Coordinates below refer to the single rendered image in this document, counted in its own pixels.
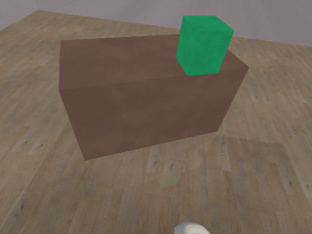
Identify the right robot thigh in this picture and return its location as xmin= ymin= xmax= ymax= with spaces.
xmin=174 ymin=221 xmax=210 ymax=234

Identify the pedestal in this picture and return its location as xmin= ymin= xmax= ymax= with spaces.
xmin=58 ymin=34 xmax=249 ymax=161

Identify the carton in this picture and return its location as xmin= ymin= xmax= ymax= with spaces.
xmin=175 ymin=16 xmax=234 ymax=76

